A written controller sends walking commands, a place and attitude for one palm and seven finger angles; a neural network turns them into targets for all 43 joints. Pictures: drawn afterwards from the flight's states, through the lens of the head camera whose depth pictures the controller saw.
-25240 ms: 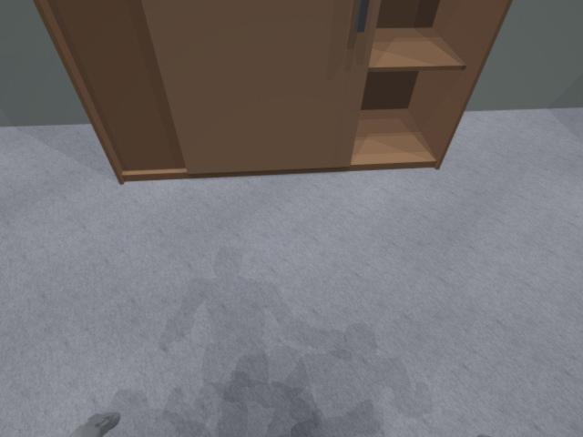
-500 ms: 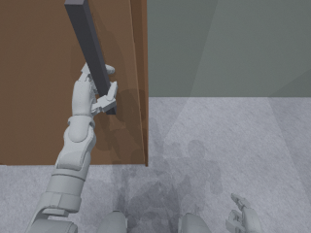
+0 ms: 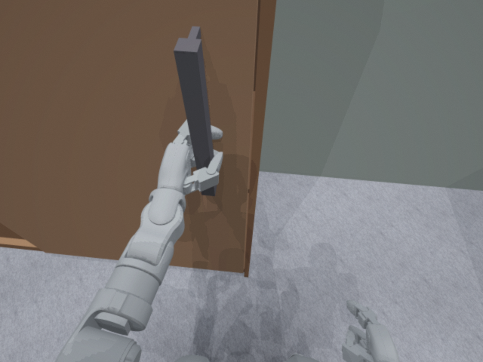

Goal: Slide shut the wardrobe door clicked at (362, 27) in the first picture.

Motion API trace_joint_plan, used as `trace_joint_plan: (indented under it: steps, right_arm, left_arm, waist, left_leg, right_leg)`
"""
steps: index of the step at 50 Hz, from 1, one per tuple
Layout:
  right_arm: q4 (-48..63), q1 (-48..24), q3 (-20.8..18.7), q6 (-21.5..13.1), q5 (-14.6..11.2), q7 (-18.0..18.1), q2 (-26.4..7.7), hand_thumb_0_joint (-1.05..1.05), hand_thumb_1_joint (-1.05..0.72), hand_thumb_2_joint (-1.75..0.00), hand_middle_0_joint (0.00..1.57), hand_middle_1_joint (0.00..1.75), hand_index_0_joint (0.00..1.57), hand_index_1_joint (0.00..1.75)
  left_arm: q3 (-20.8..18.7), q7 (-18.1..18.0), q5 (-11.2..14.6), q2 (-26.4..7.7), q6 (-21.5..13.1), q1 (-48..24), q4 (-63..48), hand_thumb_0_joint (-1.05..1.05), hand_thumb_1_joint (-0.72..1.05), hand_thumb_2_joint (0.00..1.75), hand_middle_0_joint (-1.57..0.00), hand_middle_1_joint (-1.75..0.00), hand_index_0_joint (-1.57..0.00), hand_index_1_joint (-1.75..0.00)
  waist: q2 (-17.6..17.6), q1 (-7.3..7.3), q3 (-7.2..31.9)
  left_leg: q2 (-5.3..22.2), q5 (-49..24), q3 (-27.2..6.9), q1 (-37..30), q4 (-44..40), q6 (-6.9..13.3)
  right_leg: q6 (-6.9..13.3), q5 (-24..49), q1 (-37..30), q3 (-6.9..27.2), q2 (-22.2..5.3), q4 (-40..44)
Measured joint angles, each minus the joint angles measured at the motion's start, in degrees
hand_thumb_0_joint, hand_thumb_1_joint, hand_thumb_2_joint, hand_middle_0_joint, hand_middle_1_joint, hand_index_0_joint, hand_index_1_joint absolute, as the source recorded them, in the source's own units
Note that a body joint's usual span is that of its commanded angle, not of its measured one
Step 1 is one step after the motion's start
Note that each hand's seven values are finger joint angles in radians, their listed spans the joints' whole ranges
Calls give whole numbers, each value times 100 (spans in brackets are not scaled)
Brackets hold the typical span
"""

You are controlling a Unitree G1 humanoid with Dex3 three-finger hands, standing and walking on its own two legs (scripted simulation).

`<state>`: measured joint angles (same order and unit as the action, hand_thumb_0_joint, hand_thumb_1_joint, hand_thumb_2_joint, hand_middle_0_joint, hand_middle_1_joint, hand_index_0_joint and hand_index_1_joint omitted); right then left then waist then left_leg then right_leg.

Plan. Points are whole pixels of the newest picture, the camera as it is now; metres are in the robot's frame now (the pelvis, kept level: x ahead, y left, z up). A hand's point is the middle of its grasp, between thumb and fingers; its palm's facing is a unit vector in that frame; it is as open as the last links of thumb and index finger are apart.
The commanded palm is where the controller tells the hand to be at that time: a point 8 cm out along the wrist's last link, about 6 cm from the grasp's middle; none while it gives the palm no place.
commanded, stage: stop walking and hold the door there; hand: left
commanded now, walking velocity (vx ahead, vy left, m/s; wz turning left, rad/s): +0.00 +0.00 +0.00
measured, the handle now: (203, 128) +0.43 +0.13 +0.12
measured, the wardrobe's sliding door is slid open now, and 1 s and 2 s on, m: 0.00 0.00 0.00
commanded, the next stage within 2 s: loosen the grip on the handle in 0.58 s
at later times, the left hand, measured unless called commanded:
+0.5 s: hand (215, 172) +0.38 +0.10 +0.08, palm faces +0.08 -0.99 -0.14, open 6.5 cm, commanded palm +0.36 +0.10 +0.08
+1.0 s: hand (211, 172) +0.38 +0.11 +0.08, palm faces +0.06 -0.99 -0.12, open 11.1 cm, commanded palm +0.35 +0.15 +0.09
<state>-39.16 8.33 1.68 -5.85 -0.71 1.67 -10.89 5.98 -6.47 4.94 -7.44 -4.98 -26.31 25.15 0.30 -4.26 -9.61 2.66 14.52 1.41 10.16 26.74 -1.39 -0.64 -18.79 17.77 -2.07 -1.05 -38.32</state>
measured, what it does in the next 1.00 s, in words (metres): steps on the spot: right foot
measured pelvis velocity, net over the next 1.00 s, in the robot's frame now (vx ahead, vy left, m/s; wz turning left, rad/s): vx -0.02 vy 0.00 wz -0.03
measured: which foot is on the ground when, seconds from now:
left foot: down 0.00-1.00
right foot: up 0.00-0.02, down 0.04-1.00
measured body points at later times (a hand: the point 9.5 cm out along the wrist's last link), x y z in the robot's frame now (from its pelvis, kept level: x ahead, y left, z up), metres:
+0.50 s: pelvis +0.02 -0.01 +0.00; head +0.04 -0.03 +0.45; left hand +0.37 +0.15 +0.09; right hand +0.18 -0.25 -0.11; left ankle -0.01 +0.12 -0.74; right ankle +0.02 -0.11 -0.74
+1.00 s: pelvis -0.02 +0.00 -0.01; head -0.01 +0.00 +0.44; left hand +0.37 +0.16 +0.09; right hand +0.10 -0.26 -0.10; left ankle -0.01 +0.12 -0.74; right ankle +0.02 -0.11 -0.74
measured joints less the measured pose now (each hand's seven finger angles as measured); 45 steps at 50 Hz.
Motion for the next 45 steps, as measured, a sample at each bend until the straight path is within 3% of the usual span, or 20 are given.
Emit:
trace_joint_plan:
  steps: [3, 5, 8, 11, 14, 18, 34, 36, 38, 40, 43, 45]
  right_arm:
    - [33, 5, 42, 33, -17, 40, 2, 1, -90, -90, 20, 30, 21, 30]
    - [1, -64, 28, 87, -16, 84, -73, 1, -90, -90, 20, 30, 21, 30]
    - [-12, -35, -40, 168, -53, 166, -173, 1, -90, -90, 20, 30, 21, 30]
    - [-59, 47, -85, 245, -55, 249, -302, 1, -90, -90, 20, 30, 21, 30]
    - [-133, 101, -133, 303, -41, 297, -343, 1, -90, -90, 20, 30, 20, 30]
    - [-77, 163, -173, 340, -18, 276, -370, 1, -91, -90, 20, 30, 20, 30]
    - [-114, 321, -50, 453, 19, 291, -151, 1, -90, -90, 20, 30, 21, 30]
    - [-134, 229, -132, 364, 57, 191, -53, 1, -90, -90, 20, 30, 21, 30]
    - [-142, 251, -135, 119, -70, 98, 35, 1, -90, -90, 20, 30, 21, 30]
    - [-52, 347, -145, -16, -123, 19, 21, 1, -90, -90, 20, 30, 21, 30]
    - [49, 397, -158, -146, -125, -72, -107, 1, -90, -90, 20, 30, 21, 30]
    - [101, 439, -172, -201, -137, -97, -193, 1, -90, -90, 20, 30, 21, 30]
  left_arm:
    - [-102, 6, -2, -106, -30, 122, 8, -1, 67, 77, -36, -132, -24, -140]
    - [-232, -55, 18, -86, -51, 260, 27, -1, 67, 78, -36, -131, -22, -140]
    - [-346, -71, 31, -15, -53, 376, 106, -1, 68, 79, -35, -129, -21, -140]
    - [-356, -52, 4, 60, -78, 416, 180, 0, 69, 80, -34, -130, -21, -140]
    - [-283, -66, -18, 51, -76, 434, 190, 0, 68, 80, -34, -131, -21, -140]
    - [-219, -148, -16, 43, -97, 483, 215, 0, 69, 81, -33, -132, -20, -140]
    - [-72, -226, -20, 77, -249, 511, 566, 0, 70, 75, -32, -132, -20, -140]
    - [-370, 186, -364, -47, -217, 358, 582, 0, 64, 74, -33, -131, -21, -140]
    - [-568, 443, -346, -131, -123, 150, 721, -1, 57, 73, -35, -132, -27, -141]
    - [-808, 528, -116, -44, 56, 136, 677, -1, 52, 72, -37, -133, -33, -141]
    - [-1011, 284, 9, 42, 196, 179, 715, -1, 41, 67, -34, -128, -36, -139]
    - [-1024, 91, -158, 24, 146, 97, 892, 0, 30, 61, -32, -127, -34, -138]
  waist:
    - [15, -33, 97]
    - [275, 69, 172]
    - [431, 198, 355]
    - [455, 206, 495]
    - [317, 165, 538]
    - [260, 127, 592]
    - [225, 224, 865]
    - [124, 205, 764]
    - [-94, 319, 867]
    - [-183, 372, 957]
    - [-123, 485, 1061]
    - [-50, 590, 1104]
  left_leg:
    - [-19, 169, 29, 45, 234, -100]
    - [114, 185, -29, 88, 304, -151]
    - [97, 213, -116, 242, 420, -45]
    - [1, 194, -135, 223, 345, 70]
    - [-47, 172, -68, 33, 25, -55]
    - [-43, 117, 12, -46, -92, -60]
    - [-118, 55, 146, -92, -258, 71]
    - [-98, 49, 252, -65, -231, 101]
    - [-148, -44, 219, 155, -209, 95]
    - [-159, -65, 185, 279, -144, 62]
    - [-141, 42, 254, 410, 127, 84]
    - [-128, 105, 264, 531, 302, 111]
  right_leg:
    - [74, 550, -397, -29, 24, 798]
    - [218, 473, -424, -104, 154, 852]
    - [294, 423, -385, -218, 151, 912]
    - [286, 429, -377, -275, 141, 968]
    - [258, 388, -381, -241, 80, 925]
    - [226, 448, -424, -165, 93, 1027]
    - [105, 623, -483, -34, 34, 1302]
    - [109, 671, -401, 69, 63, 1269]
    - [144, 693, -115, 39, 4, 1062]
    - [160, 710, 24, 6, -14, 943]
    - [129, 632, 76, 74, 1, 891]
    - [116, 626, 184, 86, 7, 759]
